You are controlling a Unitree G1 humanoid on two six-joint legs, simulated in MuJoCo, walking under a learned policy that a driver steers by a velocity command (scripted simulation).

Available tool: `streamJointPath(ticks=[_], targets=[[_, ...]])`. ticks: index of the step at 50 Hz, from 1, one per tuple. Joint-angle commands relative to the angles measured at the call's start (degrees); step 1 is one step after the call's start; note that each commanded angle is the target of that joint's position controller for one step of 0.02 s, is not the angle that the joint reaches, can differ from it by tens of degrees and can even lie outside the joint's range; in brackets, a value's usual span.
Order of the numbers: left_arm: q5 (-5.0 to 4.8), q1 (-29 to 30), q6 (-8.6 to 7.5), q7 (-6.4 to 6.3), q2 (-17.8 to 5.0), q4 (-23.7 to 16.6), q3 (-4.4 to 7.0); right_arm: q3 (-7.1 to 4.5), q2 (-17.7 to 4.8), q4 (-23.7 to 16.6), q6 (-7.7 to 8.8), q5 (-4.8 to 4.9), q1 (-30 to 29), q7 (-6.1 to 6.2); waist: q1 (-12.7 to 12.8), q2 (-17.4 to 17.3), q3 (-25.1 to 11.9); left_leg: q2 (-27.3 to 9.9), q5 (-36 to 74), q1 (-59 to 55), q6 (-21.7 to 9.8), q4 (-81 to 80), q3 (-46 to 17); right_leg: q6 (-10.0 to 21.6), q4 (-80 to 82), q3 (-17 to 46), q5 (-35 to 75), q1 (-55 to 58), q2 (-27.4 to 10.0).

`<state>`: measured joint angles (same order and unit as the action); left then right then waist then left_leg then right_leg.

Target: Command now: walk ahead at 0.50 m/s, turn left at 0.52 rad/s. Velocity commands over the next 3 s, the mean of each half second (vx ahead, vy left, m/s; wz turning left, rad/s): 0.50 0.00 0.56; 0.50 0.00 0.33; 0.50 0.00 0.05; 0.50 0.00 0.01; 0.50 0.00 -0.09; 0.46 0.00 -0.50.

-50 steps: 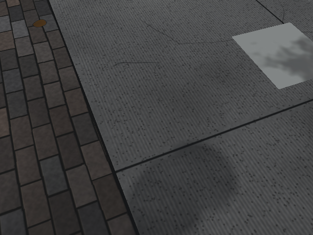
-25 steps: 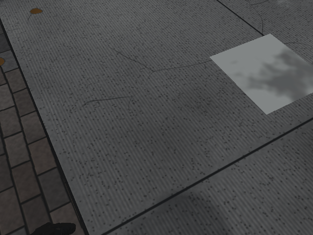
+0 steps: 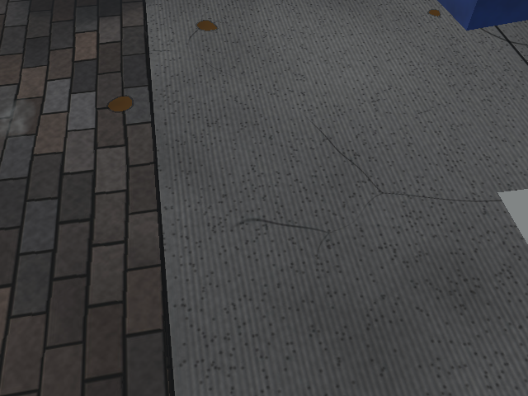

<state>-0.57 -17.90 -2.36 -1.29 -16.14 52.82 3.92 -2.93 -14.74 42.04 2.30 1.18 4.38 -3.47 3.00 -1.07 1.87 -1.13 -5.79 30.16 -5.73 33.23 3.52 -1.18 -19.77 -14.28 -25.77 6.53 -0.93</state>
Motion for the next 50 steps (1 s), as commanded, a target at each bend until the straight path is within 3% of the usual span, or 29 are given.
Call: streamJointPath(ticks=[1,2,3,4,5,6,7,10,12,15,17,20,22,23,24,25,26,27,28,29,30,32,35,38,41,44,47,49,50], targets=[[0.84,1.93,-0.19,-0.92,-9.27,-4.93,1.49,-6.25,-15.53,0.76,-0.40,0.27,21.23,1.75,-12.71,-2.56,-13.72,-3.36,-1.25,-34.47,-7.23,-3.32,-11.26,2.92,-38.28,1.40,47.48,-18.45,-9.70],[2.04,-3.08,-2.17,0.37,-1.10,-7.45,-0.99,-6.41,-19.24,0.07,0.07,0.50,18.84,1.88,-5.47,-14.03,-18.31,-16.28,-10.41,-51.37,-18.05,-9.74,-44.01,-0.22,-55.94,9.01,-6.67,-43.45,3.59],[-0.22,3.30,-4.60,1.44,-6.13,-8.01,-0.19,-5.02,-14.38,-0.92,0.62,0.10,20.45,1.74,-9.92,-7.23,-21.30,-17.57,-13.41,-53.45,-17.81,-15.31,-48.96,1.06,-60.45,19.86,-7.94,-49.85,2.20],[-1.97,8.06,-5.91,1.94,-8.00,-9.79,0.33,-4.37,-11.93,-0.84,1.20,-0.23,18.18,1.80,-10.06,-4.96,-13.51,-15.83,-9.04,-47.85,-15.18,-16.15,-40.21,2.44,-58.54,19.73,-2.45,-53.51,-0.55],[-1.32,8.82,-6.51,1.67,-7.40,-9.73,0.19,-3.99,-10.65,-1.42,1.52,-0.07,14.63,1.81,-7.50,0.12,-8.89,-13.18,-3.27,-39.42,-13.16,-16.35,-33.41,2.85,-53.30,19.38,2.34,-51.35,-3.06],[0.14,8.95,-6.42,1.29,-7.73,-9.27,0.65,-3.53,-9.03,-2.32,1.57,-0.30,11.00,1.91,-5.31,1.27,-5.87,-11.15,2.73,-31.96,-11.97,-17.20,-28.67,2.26,-48.36,19.03,4.94,-47.74,-4.55],[0.63,7.82,-5.72,1.28,-8.03,-9.09,1.01,-2.98,-7.77,-3.39,1.58,-0.93,9.11,2.16,-3.42,0.38,-5.14,-9.76,6.73,-27.27,-11.69,-18.58,-26.23,1.70,-46.29,19.43,6.71,-43.94,-5.54],[1.42,7.44,-3.82,1.10,-6.06,-9.82,0.84,-3.31,-9.30,-3.75,1.72,-0.55,9.17,3.01,-1.93,-0.42,-3.57,-8.02,12.92,-19.90,-12.04,-20.85,-21.80,-1.35,-38.58,17.82,9.97,-41.17,-5.33],[1.57,11.90,-3.47,0.93,-4.84,-11.47,0.36,-3.79,-10.89,-3.41,1.58,-0.38,10.72,3.83,-3.14,-0.95,-1.94,-5.99,12.72,-17.06,-10.64,-21.25,-18.94,-2.84,-29.91,16.96,17.07,-41.21,-4.16],[1.17,18.00,-3.83,1.46,-3.25,-13.30,-0.38,-3.97,-11.18,-2.87,0.96,-0.08,13.01,4.39,-5.81,-2.83,-1.47,-2.92,6.81,-14.44,-7.41,-20.11,-16.57,-3.08,-16.39,16.36,29.06,-36.31,-1.13],[0.45,20.87,-4.10,1.86,-3.82,-14.57,-0.32,-4.06,-11.30,-2.05,0.69,0.11,15.18,4.41,-7.11,-3.53,-1.40,-3.74,3.22,-15.01,-6.50,-19.35,-18.70,-2.83,-12.44,16.74,32.22,-34.13,0.17],[0.11,21.43,-4.71,2.44,-6.17,-15.37,0.40,-3.91,-10.36,-1.42,0.25,0.37,16.53,4.69,-6.66,-4.50,-1.60,-5.96,0.32,-20.72,-5.58,-14.55,-23.84,-1.37,-8.32,19.10,28.69,-33.74,0.34],[0.04,18.68,-5.34,2.62,-7.58,-14.88,1.03,-4.05,-10.43,-1.67,-0.09,0.11,15.77,4.92,-4.77,-6.18,-2.04,-7.05,2.20,-22.97,-4.78,-10.73,-26.76,0.37,-7.42,19.02,23.38,-30.73,0.40],[0.22,14.22,-5.64,2.43,-8.37,-13.65,1.63,-3.74,-9.55,-2.07,-0.22,0.02,14.89,4.88,-2.28,-6.39,-3.71,-5.51,4.63,-22.52,-3.67,-7.07,-26.52,1.76,-5.30,17.91,23.14,-24.75,0.72],[1.09,7.67,-5.96,2.11,-10.34,-12.59,2.46,-2.77,-7.02,-2.80,-0.10,-0.33,14.59,4.63,0.91,-4.66,-9.33,-2.38,4.91,-19.45,-1.83,2.70,-23.89,4.36,-5.95,20.58,22.52,-13.19,-3.18],[1.96,-0.10,-5.85,1.72,-14.16,-11.91,3.42,-1.78,-3.78,-3.79,0.17,-0.44,18.58,4.57,1.67,4.89,-17.80,4.07,-7.48,-5.28,1.77,20.72,-17.34,9.95,-6.48,35.50,17.24,6.46,-14.86],[1.14,-3.45,-4.86,2.27,-15.27,-9.94,3.84,-1.14,-3.60,-5.01,0.64,0.81,23.98,4.54,-0.34,21.73,-22.13,6.40,-29.94,9.98,3.87,34.91,-13.50,15.65,0.49,58.86,2.31,15.62,-23.51],[0.22,-1.11,-4.57,2.24,-9.80,-11.17,2.48,-2.33,-9.32,-3.84,0.46,1.28,21.03,4.63,0.98,13.55,-15.37,2.11,-25.93,14.97,4.38,40.98,-14.98,13.80,2.73,56.77,-8.55,10.64,-22.20],[0.30,2.04,-4.06,1.96,-7.54,-11.73,1.77,-2.91,-11.29,-4.80,0.09,0.82,15.24,4.61,1.72,8.60,-8.28,0.28,-20.98,15.68,4.58,41.53,-12.51,11.60,3.61,47.40,-4.58,2.62,-20.07],[0.99,4.79,-3.75,1.90,-6.71,-11.85,1.33,-2.99,-10.76,-5.37,-0.09,0.09,12.70,4.59,0.58,5.44,-4.52,-1.69,-17.04,13.54,4.65,39.74,-11.47,10.83,4.75,40.75,2.87,-4.57,-17.81],[1.38,5.93,-3.72,1.91,-5.41,-11.28,0.88,-3.02,-9.50,-5.65,-0.15,-0.27,11.76,4.37,-0.54,5.48,-2.37,-3.10,-14.67,11.36,4.48,37.11,-11.64,10.75,6.05,36.15,8.41,-9.40,-15.60],[1.39,6.18,-4.18,2.07,-4.53,-10.11,0.61,-2.57,-6.56,-5.39,-0.48,0.37,13.13,3.96,-2.10,7.56,-1.70,-4.21,-12.95,7.32,4.32,33.65,-10.75,11.05,8.69,29.66,13.77,-13.87,-12.94],[0.74,4.83,-4.82,2.29,-6.53,-8.29,1.24,-1.85,-4.66,-6.47,-0.52,-0.16,10.45,3.89,-2.27,5.88,-0.67,-4.50,-9.34,9.22,5.05,26.09,-10.22,13.40,11.24,25.11,21.00,-13.81,-13.45],[0.16,4.37,-4.37,2.20,-8.04,-7.23,1.54,-1.08,-3.85,-7.42,0.26,-0.61,6.15,3.17,-1.48,4.72,-0.46,-5.08,-0.85,8.72,5.49,15.18,-7.95,13.22,12.09,20.05,26.54,-12.28,-12.46],[-0.48,1.63,-3.57,1.97,-9.37,-5.80,1.68,-0.35,-2.93,-8.63,1.16,-0.39,0.05,2.22,0.86,4.68,0.64,-3.99,5.22,4.85,5.55,5.69,-4.55,12.01,11.89,16.14,27.86,-12.28,-11.21],[-1.01,-1.88,-2.61,1.97,-10.53,-3.77,1.85,-0.40,-3.71,-10.20,1.39,0.06,-4.17,1.64,1.84,5.27,1.77,-2.91,3.79,4.14,4.63,0.88,-3.63,11.45,10.66,16.41,28.96,-8.23,-13.41],[-1.51,-1.79,-1.58,1.67,-11.85,-2.61,2.13,-1.26,-5.91,-10.28,1.55,-0.18,-2.45,1.35,-1.15,6.62,0.30,-0.77,-0.88,-1.71,2.03,-3.08,-2.18,9.85,5.10,15.68,40.61,-4.48,-14.81],[-1.30,-1.24,-1.23,1.27,-10.33,-2.52,1.35,-3.74,-10.20,-5.68,1.37,-0.72,11.95,1.99,-8.72,5.20,-8.85,1.24,1.86,-24.15,-0.98,-5.35,-0.76,6.72,-12.46,10.95,50.48,-10.35,-10.45],[0.79,-1.37,-1.54,1.21,-6.67,-4.30,-0.24,-5.03,-14.98,-3.94,0.88,-1.21,22.32,2.97,-12.13,-3.57,-17.39,-11.17,4.34,-41.66,-4.91,-3.36,-15.44,4.19,-32.04,8.88,30.59,-23.71,-6.96]])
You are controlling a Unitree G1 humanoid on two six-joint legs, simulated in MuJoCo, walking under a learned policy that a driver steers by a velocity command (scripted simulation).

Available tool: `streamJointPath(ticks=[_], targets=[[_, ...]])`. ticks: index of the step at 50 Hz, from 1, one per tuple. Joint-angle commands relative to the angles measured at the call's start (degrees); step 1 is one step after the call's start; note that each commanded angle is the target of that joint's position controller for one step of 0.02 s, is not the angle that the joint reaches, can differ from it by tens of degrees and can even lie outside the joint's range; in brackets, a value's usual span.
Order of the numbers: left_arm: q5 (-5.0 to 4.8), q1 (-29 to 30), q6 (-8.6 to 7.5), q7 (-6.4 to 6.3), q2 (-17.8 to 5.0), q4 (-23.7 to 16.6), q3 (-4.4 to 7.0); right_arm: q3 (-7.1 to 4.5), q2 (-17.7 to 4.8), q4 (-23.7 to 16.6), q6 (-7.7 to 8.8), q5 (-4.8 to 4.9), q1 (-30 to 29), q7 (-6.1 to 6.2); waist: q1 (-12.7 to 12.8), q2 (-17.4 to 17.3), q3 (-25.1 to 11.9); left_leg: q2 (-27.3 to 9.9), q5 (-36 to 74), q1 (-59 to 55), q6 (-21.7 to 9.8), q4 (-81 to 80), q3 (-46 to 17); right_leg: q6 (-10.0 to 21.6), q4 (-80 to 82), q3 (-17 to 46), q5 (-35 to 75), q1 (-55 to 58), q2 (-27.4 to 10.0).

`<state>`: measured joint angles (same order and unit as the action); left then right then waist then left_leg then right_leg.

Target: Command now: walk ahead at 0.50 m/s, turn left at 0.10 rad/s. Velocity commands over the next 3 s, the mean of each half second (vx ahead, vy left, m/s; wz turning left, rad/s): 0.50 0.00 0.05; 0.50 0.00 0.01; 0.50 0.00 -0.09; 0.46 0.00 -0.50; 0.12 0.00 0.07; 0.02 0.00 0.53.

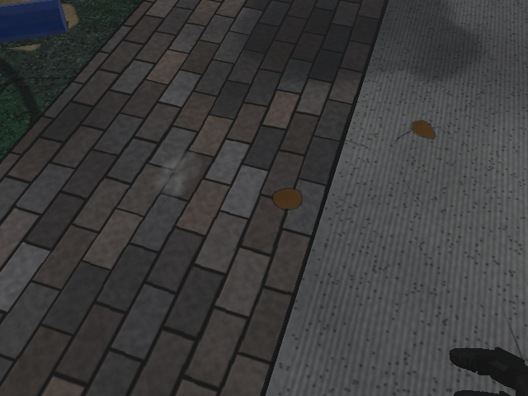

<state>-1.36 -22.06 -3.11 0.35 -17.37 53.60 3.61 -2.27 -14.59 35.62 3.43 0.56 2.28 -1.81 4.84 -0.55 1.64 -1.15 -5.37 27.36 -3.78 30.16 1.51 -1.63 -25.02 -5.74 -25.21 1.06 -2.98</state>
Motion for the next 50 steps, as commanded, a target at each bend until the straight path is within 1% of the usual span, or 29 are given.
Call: streamJointPath(ticks=[1,2,3,4,5,6,8,10,12,15,18,20,23,24,25,26,27,28,29,30,31,32,33,35,38,42,46,48,50], targets=[[1.29,-2.98,-2.02,0.09,-0.20,-5.87,-1.56,-5.65,-18.01,2.80,-0.24,-0.58,23.97,1.02,-9.17,-17.09,-23.27,-21.68,-8.29,-50.53,-15.40,-8.71,-39.94,2.34,-43.06,5.31,-7.91,-37.07,4.57],[-0.22,1.56,-2.87,0.48,-6.65,-5.41,0.02,-4.28,-12.42,2.40,0.03,-0.17,22.84,0.76,-11.44,-9.62,-19.28,-20.13,-14.54,-47.22,-13.61,-11.84,-39.66,2.99,-48.47,10.98,-8.10,-43.32,1.45],[-1.22,6.26,-3.40,0.72,-8.10,-7.22,0.51,-3.53,-10.73,2.25,0.37,-0.09,19.05,0.69,-10.58,-8.02,-11.33,-18.11,-11.57,-40.20,-11.67,-12.94,-31.42,3.78,-48.08,9.76,-2.75,-46.28,-0.96],[-0.71,8.05,-3.46,0.42,-7.28,-7.22,0.40,-3.07,-9.47,2.07,0.57,-0.25,15.51,0.55,-8.73,-4.04,-7.52,-15.63,-5.82,-32.91,-10.63,-14.19,-25.52,3.61,-45.43,8.80,2.38,-44.29,-3.24],[0.27,8.38,-3.19,0.29,-6.85,-7.07,0.60,-2.70,-7.97,1.96,0.74,-0.56,12.87,0.36,-6.99,-3.63,-4.75,-13.64,-0.93,-27.04,-10.14,-15.96,-21.19,3.11,-42.12,8.82,5.67,-41.87,-4.61],[0.39,6.96,-2.59,0.40,-6.07,-6.66,0.59,-2.47,-7.15,1.96,1.03,-1.00,11.52,0.34,-5.15,-4.72,-4.36,-12.55,1.68,-23.24,-9.91,-17.75,-18.69,2.72,-40.70,9.35,7.98,-38.32,-5.66],[0.50,5.98,-1.42,0.31,-4.04,-6.14,0.25,-2.62,-7.17,2.82,1.82,-0.68,11.12,0.40,-3.72,-4.19,-3.67,-11.88,5.25,-19.65,-10.67,-20.50,-15.38,1.66,-37.96,8.93,10.01,-36.24,-5.85],[1.01,9.01,-0.75,0.06,-3.40,-7.20,0.08,-2.97,-8.35,4.09,2.31,-0.60,11.98,0.74,-3.72,-3.10,-1.68,-11.66,7.69,-18.55,-11.03,-22.21,-12.50,0.54,-33.10,8.86,14.19,-38.76,-5.96],[1.37,12.83,-0.79,0.19,-2.87,-8.33,-0.17,-3.12,-8.96,5.33,2.21,-0.54,13.44,1.21,-4.70,-2.36,-0.41,-10.85,8.16,-19.04,-10.36,-22.98,-9.81,-0.06,-25.99,8.74,20.68,-40.26,-5.72],[1.09,18.69,-1.39,0.92,-1.73,-9.70,-0.80,-3.27,-10.00,6.98,1.85,-0.29,15.53,1.75,-6.73,-2.46,1.12,-9.17,6.95,-18.83,-8.50,-23.50,-5.93,0.17,-14.81,7.20,29.61,-37.74,-3.79],[0.68,23.78,-1.76,1.65,-1.85,-11.31,-1.11,-3.53,-10.96,9.36,1.46,0.22,19.01,1.94,-8.63,-2.35,2.29,-10.47,5.14,-22.01,-8.02,-22.81,-5.49,0.82,-8.93,6.49,31.85,-36.62,-2.27],[0.55,25.70,-1.97,2.23,-2.49,-12.42,-1.04,-3.69,-11.17,10.74,0.92,0.47,20.24,2.09,-8.75,-2.56,2.84,-12.30,6.43,-26.38,-7.43,-20.84,-5.95,2.09,-6.31,7.06,29.40,-37.80,-1.90],[0.63,23.84,-2.32,2.80,-4.18,-12.52,-0.52,-4.05,-11.92,11.93,-0.02,0.64,19.92,2.50,-6.78,-3.78,1.31,-13.94,15.05,-31.36,-5.86,-16.04,-6.36,4.45,-4.10,6.10,22.88,-34.26,-0.49],[0.73,20.13,-2.42,2.69,-5.35,-11.58,0.12,-4.11,-12.32,11.94,-0.36,0.61,18.95,2.63,-4.50,-4.44,-1.06,-13.03,24.19,-31.71,-4.98,-11.50,-5.44,5.54,-3.29,4.30,21.45,-28.43,1.30],[0.89,12.06,-2.40,2.28,-7.50,-9.01,1.44,-3.71,-11.48,11.93,-0.78,0.40,18.54,2.78,-0.63,-3.76,-6.06,-10.17,30.75,-29.75,-3.53,-1.92,-3.24,7.12,-2.61,2.72,22.13,-17.30,3.02],[1.33,2.10,-2.27,1.73,-11.30,-6.78,2.70,-2.58,-9.25,10.89,-0.88,-0.53,19.47,3.03,2.73,0.53,-14.35,-7.05,19.97,-19.84,-1.49,13.93,-0.85,10.27,-5.23,10.75,24.84,-0.17,-4.39],[1.49,-2.45,-1.82,1.66,-16.22,-5.55,3.89,-0.53,-2.26,10.00,0.30,-0.63,26.72,2.31,-0.40,15.76,-21.75,3.68,-13.19,4.46,3.11,35.77,-0.44,20.17,0.04,38.67,11.98,20.44,-17.77],[0.47,-2.39,-1.80,1.80,-10.70,-5.68,2.34,-1.28,-6.46,10.90,1.60,0.18,23.75,2.08,1.82,13.28,-22.79,3.64,-27.77,11.62,2.68,43.29,-8.76,20.11,7.06,47.74,4.13,21.50,-18.33],[0.54,1.90,-1.93,1.63,-8.64,-6.36,1.58,-2.30,-9.90,9.33,2.44,1.76,18.61,1.75,1.38,10.26,-13.90,0.51,-24.25,16.33,1.81,45.23,-8.58,17.34,8.11,39.59,3.68,14.77,-16.86],[0.96,5.81,-1.94,1.45,-7.32,-7.25,1.23,-2.12,-9.70,8.47,2.79,1.81,15.04,1.96,-0.06,5.78,-9.12,-2.64,-18.99,15.43,1.44,42.83,-6.73,15.74,8.98,32.83,7.86,6.87,-14.75],[1.41,8.68,-2.02,1.51,-5.75,-7.52,0.81,-2.31,-9.25,8.18,2.71,0.89,12.95,2.23,-1.54,3.85,-5.07,-4.55,-15.37,13.58,1.65,39.03,-5.89,15.15,10.63,27.92,13.45,-0.62,-12.81],[2.09,10.13,-2.32,1.51,-4.32,-7.70,0.33,-2.56,-8.81,8.42,2.16,0.44,13.79,2.35,-3.51,5.15,-4.28,-6.16,-12.79,9.79,1.67,36.58,-6.36,14.50,12.10,24.61,17.34,-5.20,-11.20],[2.19,10.60,-2.52,1.60,-4.05,-7.59,0.29,-2.44,-7.69,8.88,1.52,0.32,15.02,2.35,-4.53,5.87,-4.17,-6.55,-11.61,7.23,1.99,35.15,-6.30,14.68,13.63,22.82,19.27,-7.78,-10.45],[1.65,10.11,-3.05,1.46,-4.90,-6.81,0.53,-2.13,-5.98,9.06,0.48,0.09,15.27,2.47,-5.43,5.26,-3.17,-7.18,-10.08,6.61,2.97,31.65,-5.60,15.61,16.15,19.34,22.62,-10.59,-10.13],[1.46,8.17,-2.96,0.59,-6.75,-5.59,1.05,-1.88,-5.44,7.42,0.22,-0.38,9.65,2.54,-4.44,3.78,-0.85,-7.65,-1.88,10.73,4.52,22.62,-5.15,15.58,18.37,15.58,25.43,-10.09,-9.68],[0.84,5.27,-2.40,-0.10,-7.63,-4.16,1.15,-1.19,-3.92,6.05,0.95,-0.15,2.30,1.75,-1.97,3.72,0.72,-5.61,9.48,8.42,4.72,8.55,-3.00,13.22,18.89,10.14,25.81,-9.15,-7.23],[0.37,0.95,-1.42,-0.25,-8.19,-1.83,1.35,-0.90,-4.09,4.15,1.47,0.46,-4.06,0.58,0.22,3.69,2.49,-4.00,10.05,8.55,4.02,1.76,-2.29,13.00,17.01,10.03,25.40,-3.50,-9.53],[0.17,0.44,-0.74,-0.46,-8.62,-1.09,1.63,-1.01,-4.84,3.33,1.76,0.53,-5.34,-0.07,-0.26,4.12,2.81,-3.62,6.66,8.93,2.68,-0.35,-2.69,12.33,14.78,10.67,27.70,0.42,-11.44],[0.08,1.21,-0.16,-0.74,-9.38,-0.91,1.99,-1.48,-6.24,3.75,1.99,0.47,-3.05,-0.41,-2.30,5.04,1.37,-2.46,2.45,4.92,1.12,-1.64,-1.93,11.27,11.19,10.83,34.44,2.87,-12.39]])
Over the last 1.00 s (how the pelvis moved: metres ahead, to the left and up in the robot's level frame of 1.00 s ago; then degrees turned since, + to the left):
0.54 0.12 0.00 27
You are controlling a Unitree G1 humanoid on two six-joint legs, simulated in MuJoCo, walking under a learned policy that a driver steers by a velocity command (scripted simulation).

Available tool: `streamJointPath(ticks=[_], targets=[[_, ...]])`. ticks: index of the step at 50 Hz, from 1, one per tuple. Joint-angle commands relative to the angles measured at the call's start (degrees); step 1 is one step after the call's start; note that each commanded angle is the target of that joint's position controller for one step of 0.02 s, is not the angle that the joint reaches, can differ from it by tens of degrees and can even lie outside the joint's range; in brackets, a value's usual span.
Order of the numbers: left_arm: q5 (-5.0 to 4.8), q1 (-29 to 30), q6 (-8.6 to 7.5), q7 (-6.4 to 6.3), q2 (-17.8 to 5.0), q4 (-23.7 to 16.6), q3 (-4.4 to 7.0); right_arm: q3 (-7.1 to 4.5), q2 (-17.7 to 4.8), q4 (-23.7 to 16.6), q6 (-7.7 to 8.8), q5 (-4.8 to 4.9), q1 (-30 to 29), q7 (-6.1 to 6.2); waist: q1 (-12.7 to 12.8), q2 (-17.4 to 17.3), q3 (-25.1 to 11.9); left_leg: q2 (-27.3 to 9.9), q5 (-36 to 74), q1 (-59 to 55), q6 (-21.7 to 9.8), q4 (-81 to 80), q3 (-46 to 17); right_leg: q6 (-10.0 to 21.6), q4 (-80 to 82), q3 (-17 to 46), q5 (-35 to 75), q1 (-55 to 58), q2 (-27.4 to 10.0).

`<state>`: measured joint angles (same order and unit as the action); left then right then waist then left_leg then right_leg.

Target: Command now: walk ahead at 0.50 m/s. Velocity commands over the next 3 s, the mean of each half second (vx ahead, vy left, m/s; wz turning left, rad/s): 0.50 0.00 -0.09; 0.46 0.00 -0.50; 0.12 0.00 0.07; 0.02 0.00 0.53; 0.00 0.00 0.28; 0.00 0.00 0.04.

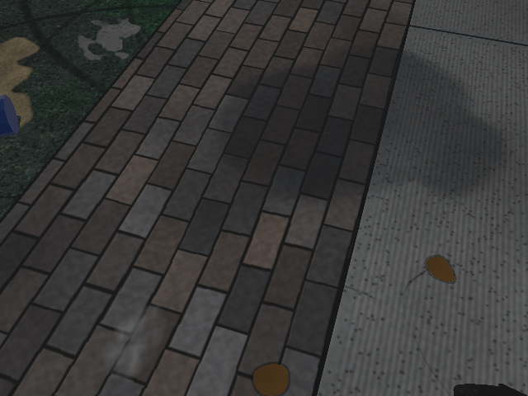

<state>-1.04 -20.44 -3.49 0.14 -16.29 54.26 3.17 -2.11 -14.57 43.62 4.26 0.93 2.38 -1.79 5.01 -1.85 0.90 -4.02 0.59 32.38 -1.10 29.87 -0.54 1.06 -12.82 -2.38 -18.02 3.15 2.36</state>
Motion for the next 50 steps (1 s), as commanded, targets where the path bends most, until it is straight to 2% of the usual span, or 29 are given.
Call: streamJointPath(ticks=[1,2,3,4,5,6,7,8,10,12,14,19,25,28,29,30,31,32,33,34,35,36,37,39,41,43,45,47,50], targets=[[-0.30,0.89,0.50,-0.63,-10.81,-1.78,2.51,-2.32,-7.50,-3.08,1.25,-0.06,1.00,-0.38,-5.16,6.73,-0.35,2.05,-4.43,-6.45,-2.68,-2.54,1.69,7.66,-5.83,6.29,35.95,0.71,-16.75],[-0.12,1.31,0.80,-0.72,-9.68,-2.00,2.09,-3.69,-9.86,-0.27,1.21,-0.28,9.41,0.01,-9.06,5.69,-5.67,3.47,-3.79,-18.28,-4.30,-3.20,3.00,6.20,-15.58,4.04,41.58,-1.76,-13.79],[1.02,0.81,0.81,-0.84,-7.07,-3.33,0.91,-4.95,-13.71,1.98,1.04,-0.88,19.68,0.57,-12.64,0.48,-14.15,-4.80,-2.64,-35.53,-7.66,-0.94,-6.09,4.16,-32.18,1.53,30.04,-12.23,-10.51],[1.21,-5.96,-0.46,-0.24,0.03,-4.19,-1.20,-5.98,-18.54,3.40,0.64,-0.92,23.08,0.52,-9.21,-14.89,-20.66,-17.39,-14.29,-54.74,-17.10,-6.57,-33.12,0.23,-52.49,0.85,-4.89,-35.96,0.50],[0.09,-2.97,-1.79,0.12,-5.11,-3.43,-0.15,-4.39,-12.67,3.06,0.63,-0.19,22.99,0.40,-11.42,-11.06,-20.76,-17.73,-22.73,-54.60,-16.93,-12.13,-40.11,0.69,-59.99,8.63,-15.36,-43.23,-0.89],[-1.45,2.23,-2.71,0.46,-8.48,-5.22,0.80,-3.55,-10.54,2.39,0.83,-0.32,18.46,0.54,-10.96,-8.00,-12.14,-15.94,-21.93,-47.78,-14.37,-13.27,-32.26,1.70,-61.44,8.45,-11.25,-47.28,-3.88],[-1.47,5.39,-3.06,0.25,-8.17,-5.88,0.72,-3.16,-9.36,1.63,0.89,-0.69,14.54,0.64,-9.51,-3.76,-7.81,-13.70,-17.13,-40.31,-13.02,-14.39,-25.73,1.86,-59.27,6.87,-5.99,-46.09,-6.84],[-0.56,6.91,-2.96,0.03,-7.71,-6.08,0.94,-2.72,-7.79,1.42,1.00,-1.07,11.65,0.51,-8.04,-1.93,-4.13,-11.76,-11.58,-33.50,-12.45,-16.14,-21.04,1.48,-55.57,6.31,-2.44,-44.21,-8.59],[0.01,4.96,-1.72,-0.01,-6.03,-5.46,1.04,-2.23,-6.28,1.53,1.43,-1.60,9.62,0.36,-5.15,-3.41,-3.18,-9.57,-5.91,-26.80,-11.98,-19.20,-16.02,0.87,-51.62,6.71,1.17,-38.23,-10.42],[0.30,5.12,-0.59,-0.18,-4.26,-5.54,0.75,-2.49,-7.32,2.47,1.95,-1.08,10.16,0.44,-4.27,-2.65,-1.90,-9.25,-2.56,-23.89,-12.78,-21.53,-12.61,-0.19,-47.91,6.04,2.97,-37.93,-10.94],[0.79,8.81,-0.22,-0.31,-4.01,-6.90,0.68,-2.88,-8.79,3.52,1.99,-1.02,11.48,0.94,-4.80,-1.39,-0.15,-9.11,-0.72,-23.65,-13.15,-23.16,-10.22,-1.41,-42.05,5.78,8.10,-40.85,-11.15],[0.15,16.30,-0.50,0.76,-2.42,-8.65,0.03,-2.97,-9.76,5.68,1.77,-1.20,13.80,1.94,-7.52,-1.30,1.80,-6.83,0.15,-24.81,-9.84,-24.88,-0.21,-1.18,-26.70,3.77,23.55,-39.02,-9.03],[-0.25,23.31,-0.52,2.57,-2.74,-12.80,-0.13,-3.40,-10.34,8.76,0.26,-0.62,17.28,2.32,-9.44,-0.68,4.01,-11.17,5.12,-37.18,-8.04,-20.98,3.95,1.81,-19.99,3.14,19.34,-42.52,-7.04],[0.10,19.24,-0.37,3.37,-4.98,-13.36,1.03,-4.04,-12.31,8.12,-1.02,-0.35,15.21,3.04,-6.11,-2.94,0.26,-11.55,29.54,-40.34,-5.99,-10.55,6.70,4.51,-20.17,-1.47,10.73,-34.77,-3.08],[0.12,12.41,-0.21,3.32,-6.76,-11.91,2.28,-4.07,-12.53,7.68,-1.68,-0.40,14.15,3.44,-2.19,-2.81,-3.69,-10.18,37.05,-38.82,-4.62,-1.05,8.69,5.87,-18.72,-3.22,10.93,-25.77,-0.63],[-0.06,2.96,0.01,2.70,-10.31,-9.48,4.22,-3.63,-11.69,6.82,-1.96,-0.73,14.49,3.95,1.79,-0.61,-8.87,-7.68,33.20,-30.85,-2.57,12.25,10.03,8.14,-17.59,-0.13,12.76,-10.94,-0.49],[0.02,-3.88,0.49,1.70,-16.75,-8.85,6.09,-1.95,-7.10,4.23,-0.87,-1.95,17.92,3.53,1.33,10.67,-15.89,-0.67,8.43,-7.76,1.26,34.43,10.83,16.69,-16.26,24.74,7.96,10.94,-14.16],[-0.55,-3.06,0.21,1.85,-15.65,-9.55,5.20,-0.67,-4.39,3.71,1.44,-1.97,17.89,2.57,-0.33,15.00,-21.48,8.31,-32.86,6.74,2.43,46.72,0.23,23.17,-5.77,49.67,2.51,20.10,-22.09],[-0.15,-2.13,-0.07,1.75,-11.59,-9.80,3.96,-1.86,-8.93,2.61,3.34,0.22,12.91,1.51,1.58,11.31,-17.26,4.14,-30.87,12.87,0.85,49.62,-5.78,20.13,-4.39,43.74,0.80,17.94,-20.41],[0.08,0.52,-0.38,1.56,-9.51,-10.33,3.49,-1.80,-9.41,1.58,4.37,1.15,9.40,1.23,0.86,7.72,-11.06,1.52,-26.04,13.59,-0.36,46.72,-4.76,17.85,-4.27,35.29,3.97,10.48,-17.99],[0.25,4.08,-0.52,1.54,-8.35,-11.12,3.12,-1.95,-9.00,1.50,4.67,0.22,8.20,1.58,-1.52,3.08,-6.66,-0.61,-22.35,11.12,-0.38,40.93,-4.30,16.28,-3.35,29.68,8.72,1.74,-15.74],[0.63,6.86,-0.61,1.44,-6.41,-12.11,2.48,-2.58,-9.68,1.75,4.20,-0.85,7.98,2.01,-3.48,2.74,-4.39,-2.19,-20.08,6.99,-0.01,36.28,-4.24,15.25,-1.97,25.77,13.75,-4.79,-13.92],[1.05,8.21,-0.57,1.27,-6.07,-12.96,2.26,-2.74,-9.37,1.61,3.44,-1.26,8.59,2.05,-5.02,3.98,-3.71,-2.55,-18.88,3.80,0.60,34.22,-4.42,15.45,-0.58,24.70,16.34,-9.08,-12.98],[0.69,7.99,-0.66,0.69,-7.29,-13.32,2.63,-2.61,-7.79,1.23,2.25,-1.80,9.11,2.23,-6.01,4.58,-2.99,-2.32,-17.11,1.90,2.48,29.23,-3.48,16.11,0.95,22.02,20.20,-13.60,-11.98],[0.40,6.30,-0.72,-0.17,-9.09,-13.09,3.17,-2.33,-6.79,-0.21,1.74,-1.94,5.46,2.47,-5.27,4.48,-1.38,-1.39,-10.93,2.63,4.17,21.54,-2.66,15.42,1.74,19.31,21.38,-16.13,-10.59],[0.11,4.73,-0.45,-0.74,-9.47,-12.79,3.37,-1.89,-5.65,-1.52,1.85,-1.92,0.97,2.28,-3.66,5.00,-0.52,0.23,-2.34,0.47,4.78,11.98,-2.47,13.27,1.38,16.83,18.75,-18.13,-8.13],[0.13,3.14,0.24,-1.14,-9.70,-12.26,3.53,-1.56,-4.95,-2.89,2.16,-1.79,-2.88,1.93,-2.25,6.04,0.15,3.14,4.08,-3.81,4.76,4.16,-1.35,11.05,-1.05,15.07,23.65,-20.18,-6.19],[-0.13,0.68,1.07,-1.37,-9.77,-11.34,3.71,-1.69,-5.42,-4.18,2.33,-1.36,-4.73,1.55,-1.42,6.87,-1.04,5.19,6.75,-6.59,4.39,0.77,-1.58,9.42,-4.18,16.60,26.04,-18.70,-6.33],[-0.14,0.89,2.30,-2.16,-8.70,-11.70,3.63,-2.52,-7.85,-4.42,2.36,-1.28,-3.48,1.18,-2.81,8.03,-2.72,5.82,2.65,-8.13,3.02,-3.06,-4.28,7.70,-11.24,22.08,25.77,-12.85,-7.55]])
Over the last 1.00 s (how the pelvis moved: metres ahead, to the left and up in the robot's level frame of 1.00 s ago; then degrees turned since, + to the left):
0.55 -0.02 0.01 0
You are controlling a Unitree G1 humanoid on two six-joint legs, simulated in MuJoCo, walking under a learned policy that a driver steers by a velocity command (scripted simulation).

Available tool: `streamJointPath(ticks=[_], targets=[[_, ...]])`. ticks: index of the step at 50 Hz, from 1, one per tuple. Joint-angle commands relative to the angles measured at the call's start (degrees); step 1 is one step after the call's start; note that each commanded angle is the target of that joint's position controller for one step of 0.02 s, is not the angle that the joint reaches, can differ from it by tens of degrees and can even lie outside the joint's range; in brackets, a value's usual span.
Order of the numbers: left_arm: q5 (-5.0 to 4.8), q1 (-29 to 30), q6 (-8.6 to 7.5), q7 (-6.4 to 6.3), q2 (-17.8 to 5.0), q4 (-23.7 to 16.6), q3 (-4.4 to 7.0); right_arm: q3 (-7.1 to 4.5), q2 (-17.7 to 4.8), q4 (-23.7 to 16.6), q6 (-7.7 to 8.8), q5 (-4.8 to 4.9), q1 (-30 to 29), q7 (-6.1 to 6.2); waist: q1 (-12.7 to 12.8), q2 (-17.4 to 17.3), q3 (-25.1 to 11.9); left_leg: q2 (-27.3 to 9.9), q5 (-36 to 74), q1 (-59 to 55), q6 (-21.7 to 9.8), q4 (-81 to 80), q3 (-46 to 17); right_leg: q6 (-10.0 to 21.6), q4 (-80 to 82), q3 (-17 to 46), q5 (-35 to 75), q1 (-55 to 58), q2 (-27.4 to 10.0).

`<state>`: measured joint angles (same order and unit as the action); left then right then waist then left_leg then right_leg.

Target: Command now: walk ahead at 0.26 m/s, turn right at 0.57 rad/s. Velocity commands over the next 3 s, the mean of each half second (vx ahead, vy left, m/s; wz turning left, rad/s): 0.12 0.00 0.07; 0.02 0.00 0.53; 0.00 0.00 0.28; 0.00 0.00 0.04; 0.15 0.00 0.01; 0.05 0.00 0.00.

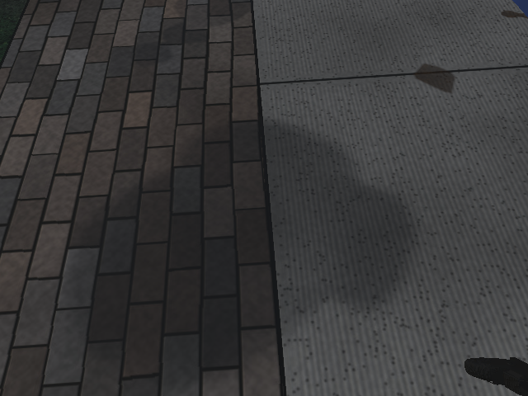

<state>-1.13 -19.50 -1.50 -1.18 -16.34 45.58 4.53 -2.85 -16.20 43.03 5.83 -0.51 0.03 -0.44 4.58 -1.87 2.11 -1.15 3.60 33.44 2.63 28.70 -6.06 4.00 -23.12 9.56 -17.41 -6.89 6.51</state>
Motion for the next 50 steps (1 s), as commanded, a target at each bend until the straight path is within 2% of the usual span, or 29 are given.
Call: streamJointPath(ticks=[1,2,3,4,5,6,7,8,10,12,14,18,21,22,23,24,25,27,30,34,38,40,41,42,43,44,46,47,50], targets=[[0.12,1.13,0.56,-1.13,-8.31,-3.74,2.25,-2.09,-7.07,-3.31,0.99,0.06,0.86,-0.18,-3.54,8.72,-4.65,2.68,-1.77,-10.74,-1.56,-2.76,0.87,4.15,-3.96,11.81,25.94,-1.44,-11.71],[0.33,2.96,0.66,-1.28,-7.34,-4.41,1.90,-2.29,-7.54,-1.94,1.33,-0.39,5.08,-0.18,-5.84,8.48,-6.34,1.67,2.51,-14.64,-2.79,-5.56,2.22,2.77,-8.44,10.41,26.96,-0.45,-10.66],[0.93,2.16,0.41,-1.21,-4.82,-5.18,1.06,-2.49,-9.24,-1.38,1.72,-1.72,9.07,-0.04,-6.81,5.75,-11.61,-3.25,14.08,-24.35,-5.38,-5.01,-0.21,0.67,-17.07,7.91,23.79,-2.15,-7.57],[2.13,-4.88,0.06,-1.10,-1.39,-4.97,-0.08,-2.49,-11.62,-1.45,1.60,-2.92,12.14,0.05,-4.67,-5.87,-18.70,-15.00,38.34,-40.61,-11.82,0.38,-11.84,-2.32,-32.16,3.66,-4.21,-12.74,-1.81],[0.51,-15.02,-0.02,-0.64,-2.07,-3.44,-0.60,-2.45,-10.13,0.77,0.47,-1.46,14.73,-0.42,-2.25,-17.28,-25.92,-24.72,30.74,-48.68,-22.13,-1.13,-29.60,-4.91,-44.79,1.80,-24.95,-21.63,0.49],[0.06,-14.58,0.67,-0.49,-6.25,-0.93,0.16,-1.21,-5.60,-0.01,-0.13,0.04,12.25,-1.04,-3.08,-8.91,-22.92,-21.57,12.27,-42.80,-20.83,-4.96,-30.48,-6.22,-47.17,4.03,-21.61,-22.57,-3.40],[0.25,-6.66,1.74,-0.66,-7.89,-1.99,0.61,-0.33,-3.53,-0.68,-0.75,0.12,8.49,-1.34,-4.31,-4.74,-15.16,-17.46,3.55,-36.24,-17.77,-6.26,-23.80,-7.42,-47.29,0.92,-17.99,-24.25,-5.28],[0.94,-1.98,2.65,-1.00,-8.13,-2.85,0.89,0.14,-3.34,-1.09,-1.41,-0.11,5.35,-1.63,-4.20,-2.48,-10.44,-14.43,-1.09,-29.50,-16.02,-8.18,-20.22,-7.97,-44.04,-1.62,-15.77,-24.32,-6.64],[1.68,1.65,3.37,-1.36,-6.55,-4.39,0.78,-0.50,-5.74,-1.12,-2.75,-0.23,2.18,-1.28,-2.77,-4.87,-5.27,-9.66,-4.16,-19.26,-13.57,-10.82,-15.13,-8.06,-31.73,-3.98,-13.14,-18.84,-8.08],[1.53,1.44,2.85,-1.85,-4.22,-3.95,0.23,-1.82,-8.74,-0.82,-3.62,-0.25,3.51,-0.64,-3.07,-7.29,-6.30,-7.37,1.20,-18.41,-13.99,-10.81,-12.79,-8.26,-24.03,-6.60,-12.21,-13.84,-5.72],[1.17,1.67,2.55,-2.09,-4.47,-3.58,0.31,-2.52,-9.89,-0.91,-4.14,0.46,4.65,-0.03,-3.47,-6.79,-9.32,-8.44,0.04,-20.45,-14.98,-11.14,-14.69,-7.93,-20.18,-6.12,-7.26,-11.52,-5.01],[1.21,4.76,2.20,-1.73,-4.61,-4.26,0.42,-3.06,-9.58,-1.42,-5.59,1.43,3.97,0.95,-3.69,-6.41,-7.71,-7.72,-12.93,-17.72,-14.13,-12.44,-17.50,-6.52,-13.04,-5.36,-1.14,-8.96,-4.53],[1.60,3.26,1.10,-1.18,-5.63,-4.10,0.97,-2.83,-8.18,-1.56,-6.73,2.15,4.48,1.87,-1.87,-4.84,-6.51,-4.16,-18.37,-11.46,-10.29,-8.75,-16.41,-3.69,-0.99,-5.44,6.46,-0.09,-6.44],[2.56,1.69,1.05,-1.53,-9.56,-4.47,1.87,-2.24,-6.08,-2.17,-6.68,1.91,5.08,1.89,-1.90,1.69,-6.82,-0.96,-23.49,-5.67,-7.14,-1.71,-12.15,-0.07,2.63,2.03,5.10,3.82,-15.32],[3.58,2.82,1.34,-1.43,-12.89,-4.17,2.76,-2.02,-4.77,-3.86,-6.39,2.00,4.56,1.79,-3.41,15.79,-4.15,7.36,-31.81,0.14,-4.04,9.55,-0.54,6.96,7.59,13.20,9.40,0.25,-24.31],[4.51,6.61,0.99,-1.51,-10.53,-6.19,2.10,-3.12,-8.00,-2.93,-5.89,1.27,6.75,1.66,-3.60,15.95,-4.48,5.46,-37.80,0.31,-2.01,23.76,0.22,10.96,8.08,16.39,17.36,-1.46,-29.24],[4.03,9.48,0.63,-1.82,-7.98,-7.34,1.28,-4.12,-9.77,-1.44,-6.01,1.59,9.20,1.45,-5.00,11.59,-4.80,4.58,-36.16,0.33,-1.23,30.90,-0.85,10.21,6.51,12.32,22.60,-1.50,-27.47],[1.97,13.06,0.19,-1.90,-6.72,-7.97,0.87,-4.32,-8.63,0.41,-7.46,1.52,12.10,1.91,-6.21,8.08,-3.91,3.40,-30.94,2.74,0.93,36.75,-0.31,6.92,3.74,4.26,27.92,0.81,-23.38],[1.76,11.00,0.89,-1.99,-7.20,-6.89,1.03,-3.22,-5.73,-1.98,-8.24,2.05,8.70,1.41,-4.24,9.42,-3.07,1.89,-26.51,3.65,3.28,33.03,3.21,7.30,3.49,-2.08,31.71,2.88,-21.19],[1.71,9.82,1.95,-2.00,-9.89,-6.32,2.09,-2.15,-4.83,-5.44,-8.27,2.02,5.12,-0.09,-2.08,11.53,-5.24,-0.17,-25.39,-3.57,3.17,20.32,6.61,7.97,2.84,-5.40,31.84,3.95,-22.65],[0.41,10.23,1.89,-1.08,-11.61,-5.68,2.81,-2.87,-6.81,-6.46,-8.80,1.91,6.47,-1.14,-2.79,12.34,-5.27,0.72,-22.96,-10.64,0.32,9.54,9.95,6.97,0.18,-6.87,31.09,2.84,-24.35],[-0.68,10.61,1.51,-0.82,-10.75,-4.93,2.69,-3.54,-7.30,-5.44,-9.00,1.64,10.36,-1.16,-5.33,10.68,-5.62,2.46,-13.22,-19.25,-2.88,-2.20,10.89,3.05,-5.67,-10.04,26.62,-0.77,-22.74],[0.07,7.02,1.10,-0.43,-8.76,-3.55,2.24,-4.63,-10.11,-5.09,-8.98,1.59,12.94,-0.46,-5.63,4.27,-7.48,0.24,-1.38,-28.43,-5.42,-6.48,5.32,-1.47,-13.86,-14.27,18.29,-6.80,-19.76],[3.61,7.64,0.80,0.01,-4.07,-6.42,0.54,-6.44,-18.31,-6.00,-8.84,1.05,15.06,0.74,-4.41,-15.40,-9.41,-16.27,25.54,-40.32,-13.96,-4.93,-16.99,-7.97,-32.75,-18.51,-14.67,-24.99,-11.84],[2.86,13.51,0.59,-0.38,-5.79,-8.23,0.90,-5.55,-16.56,-6.83,-7.58,-0.69,15.93,-0.01,-8.75,-11.54,-12.63,-22.09,26.71,-37.06,-24.50,-6.59,-24.48,-8.92,-43.39,-9.09,-24.48,-30.78,-6.89],[1.35,15.17,0.84,-0.66,-7.88,-8.28,1.53,-5.01,-14.79,-6.73,-6.40,-0.88,14.50,-0.39,-8.63,-6.14,-10.56,-19.26,20.86,-34.74,-23.47,-7.74,-20.00,-8.29,-47.20,-6.25,-21.15,-31.50,-8.19],[1.31,14.08,1.39,-1.65,-8.18,-6.90,2.00,-4.18,-11.41,-6.92,-5.80,1.04,9.01,0.40,-5.88,-3.03,-6.83,-13.18,9.68,-31.03,-17.34,-8.07,-13.75,-7.71,-43.88,-5.11,-12.14,-32.00,-9.71],[1.64,13.24,1.60,-2.01,-8.70,-6.78,2.28,-3.81,-10.77,-7.25,-6.10,1.51,7.28,0.83,-4.81,-3.95,-6.19,-11.70,8.02,-28.27,-16.35,-8.65,-12.53,-8.07,-42.27,-4.93,-9.17,-29.91,-9.59],[1.39,11.09,1.31,-1.66,-7.18,-6.56,2.05,-3.66,-10.61,-7.73,-6.61,0.97,7.42,1.64,-3.98,-5.09,-7.69,-9.58,5.89,-26.47,-16.28,-9.22,-11.76,-8.89,-37.68,-5.49,-4.32,-26.26,-7.49]])
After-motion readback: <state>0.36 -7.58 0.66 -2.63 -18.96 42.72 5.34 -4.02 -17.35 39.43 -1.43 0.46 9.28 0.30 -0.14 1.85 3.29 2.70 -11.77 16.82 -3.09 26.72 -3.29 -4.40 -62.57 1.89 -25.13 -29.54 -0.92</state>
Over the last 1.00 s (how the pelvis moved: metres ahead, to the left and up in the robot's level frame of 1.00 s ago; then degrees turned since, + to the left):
0.56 -0.05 0.00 -21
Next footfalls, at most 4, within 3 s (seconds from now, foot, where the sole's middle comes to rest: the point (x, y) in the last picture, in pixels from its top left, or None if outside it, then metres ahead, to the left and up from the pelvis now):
0.06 left None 0.23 0.13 -0.78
0.42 right None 0.19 -0.11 -0.78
0.82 left None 0.15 0.16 -0.78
1.26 right None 0.25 -0.05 -0.78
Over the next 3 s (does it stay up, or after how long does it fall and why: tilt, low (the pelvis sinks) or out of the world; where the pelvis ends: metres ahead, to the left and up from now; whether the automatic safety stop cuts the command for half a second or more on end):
stays up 0.27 0.12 0.00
